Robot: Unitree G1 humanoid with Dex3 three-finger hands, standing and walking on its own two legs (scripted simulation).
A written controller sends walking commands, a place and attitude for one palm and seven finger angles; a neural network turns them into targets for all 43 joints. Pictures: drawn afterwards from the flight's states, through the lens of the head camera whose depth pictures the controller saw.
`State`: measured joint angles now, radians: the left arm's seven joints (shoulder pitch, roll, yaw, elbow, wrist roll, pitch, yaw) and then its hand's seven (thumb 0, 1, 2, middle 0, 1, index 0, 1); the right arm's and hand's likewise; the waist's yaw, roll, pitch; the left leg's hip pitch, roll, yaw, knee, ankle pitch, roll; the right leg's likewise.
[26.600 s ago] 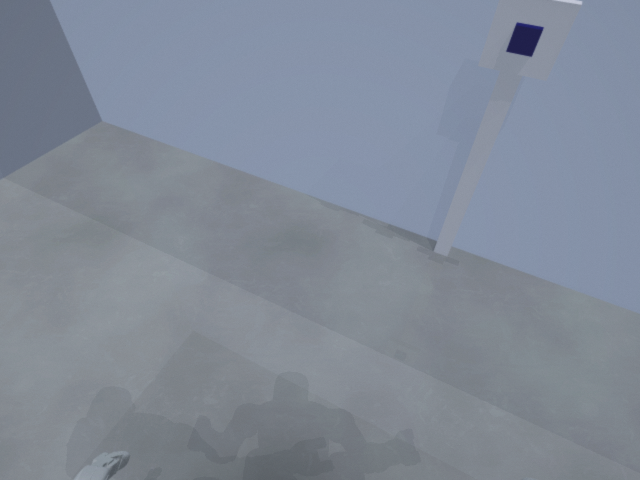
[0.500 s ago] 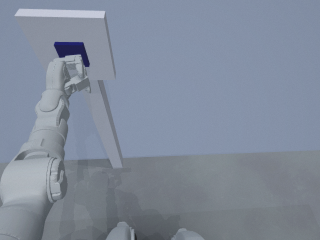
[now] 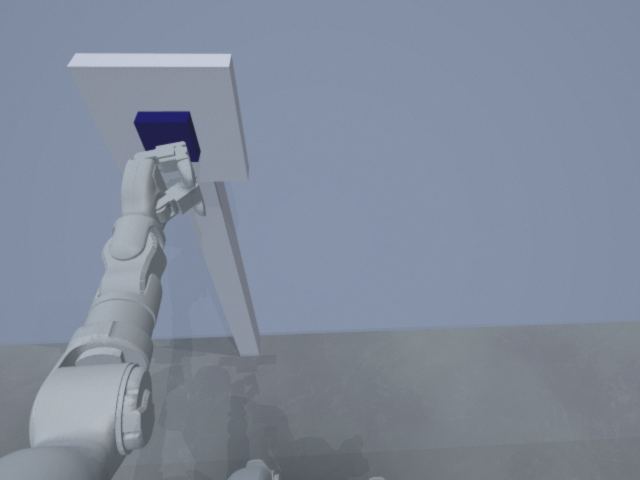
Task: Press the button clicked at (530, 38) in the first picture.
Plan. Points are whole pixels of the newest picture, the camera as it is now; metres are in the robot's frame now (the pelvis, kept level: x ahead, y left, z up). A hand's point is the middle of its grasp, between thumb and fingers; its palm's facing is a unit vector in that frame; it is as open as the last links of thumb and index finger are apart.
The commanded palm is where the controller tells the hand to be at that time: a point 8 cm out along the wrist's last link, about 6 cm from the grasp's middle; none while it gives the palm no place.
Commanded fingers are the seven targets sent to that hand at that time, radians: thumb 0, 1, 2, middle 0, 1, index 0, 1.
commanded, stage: pull the fist back off the button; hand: left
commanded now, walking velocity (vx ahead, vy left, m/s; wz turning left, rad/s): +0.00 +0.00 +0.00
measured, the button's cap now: (169, 136) +0.52 +0.19 +0.15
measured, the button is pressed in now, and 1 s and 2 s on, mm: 0 0 0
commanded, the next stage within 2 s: draw the hand back to the body in 0.56 s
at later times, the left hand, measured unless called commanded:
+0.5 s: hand (189, 240) +0.37 +0.14 +0.12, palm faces +0.02 -1.00 -0.03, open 3.1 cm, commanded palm +0.35 +0.19 +0.12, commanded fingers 0.00 0.90 0.90 -1.30 -1.50 -1.30 -1.50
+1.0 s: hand (152, 265) +0.32 +0.17 +0.14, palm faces +0.05 -1.00 -0.02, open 3.1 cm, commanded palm +0.29 +0.22 +0.15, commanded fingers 0.00 0.90 0.90 -1.30 -1.50 -1.30 -1.50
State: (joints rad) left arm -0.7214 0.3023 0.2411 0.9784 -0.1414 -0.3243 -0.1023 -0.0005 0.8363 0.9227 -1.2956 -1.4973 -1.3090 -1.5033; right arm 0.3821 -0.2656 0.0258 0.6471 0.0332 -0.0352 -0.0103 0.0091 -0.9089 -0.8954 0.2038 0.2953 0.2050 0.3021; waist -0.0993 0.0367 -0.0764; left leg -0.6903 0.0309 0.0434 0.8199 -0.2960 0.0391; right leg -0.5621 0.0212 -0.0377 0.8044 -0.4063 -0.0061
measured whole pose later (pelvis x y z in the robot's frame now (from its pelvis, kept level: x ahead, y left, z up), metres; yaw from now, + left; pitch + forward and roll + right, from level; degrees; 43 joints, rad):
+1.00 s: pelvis +0.02 -0.03 +0.02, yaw +1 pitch +1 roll +0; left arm -0.03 0.27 0.21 0.19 -0.28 -0.09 -0.21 0.01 0.90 0.90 -1.30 -1.50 -1.30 -1.50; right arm 0.28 -0.27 0.04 0.58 0.07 -0.03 -0.06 0.01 -0.91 -0.90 0.20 0.30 0.20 0.30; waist 0.00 0.05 -0.07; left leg -0.39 0.02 0.04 0.64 -0.27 0.00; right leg -0.28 0.02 -0.04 0.65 -0.39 -0.03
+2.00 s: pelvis +0.04 +0.00 +0.04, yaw +1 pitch -5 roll -1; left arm 0.55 0.32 0.29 -0.50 -0.07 -0.09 0.11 0.01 0.89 0.90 -1.30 -1.50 -1.30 -1.50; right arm 0.19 -0.24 0.03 0.61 0.00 -0.06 -0.06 0.01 -0.91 -0.90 0.20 0.30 0.20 0.30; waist 0.07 0.07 0.02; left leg -0.14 -0.01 0.05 0.42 -0.19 0.04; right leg 0.00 0.00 -0.03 0.36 -0.28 0.00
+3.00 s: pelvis -0.06 +0.02 +0.03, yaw +3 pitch -1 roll -3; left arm 0.63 0.39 0.38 -0.61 -0.03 -0.21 0.13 0.01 0.89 0.90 -1.30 -1.50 -1.30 -1.50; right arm 0.21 -0.22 0.01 0.52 0.01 -0.02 -0.07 0.01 -0.91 -0.90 0.20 0.30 0.20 0.30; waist 0.00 0.03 0.04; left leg -0.45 -0.01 0.03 0.57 -0.18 0.07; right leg -0.31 0.02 -0.01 0.55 -0.26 0.01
